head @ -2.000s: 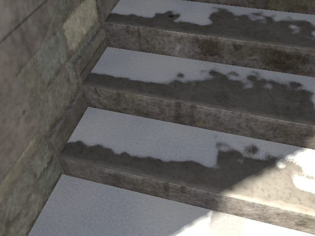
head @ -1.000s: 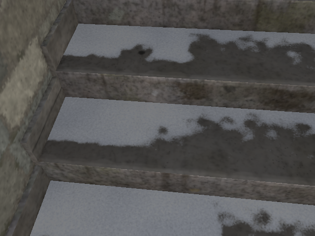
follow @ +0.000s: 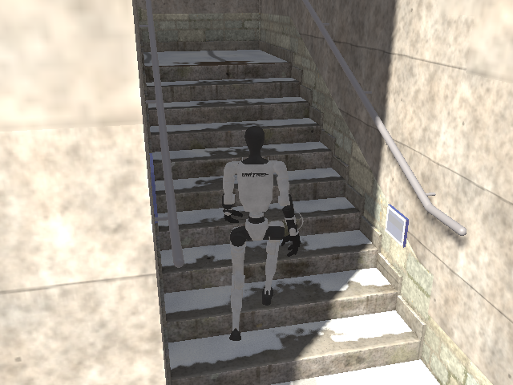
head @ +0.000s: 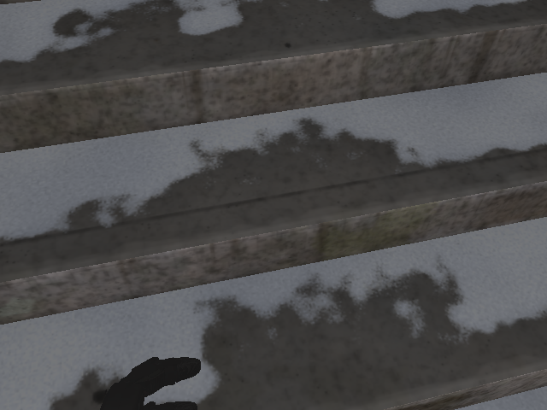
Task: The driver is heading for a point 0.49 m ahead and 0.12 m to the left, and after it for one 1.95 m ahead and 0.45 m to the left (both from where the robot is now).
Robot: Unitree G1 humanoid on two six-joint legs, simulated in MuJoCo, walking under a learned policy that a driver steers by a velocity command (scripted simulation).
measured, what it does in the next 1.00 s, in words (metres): climbs, turning left: left foot 0.15 m higher, then right foot 0.15 m higher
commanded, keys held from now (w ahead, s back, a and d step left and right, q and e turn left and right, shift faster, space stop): w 0.04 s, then w+q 0.78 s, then no key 0.18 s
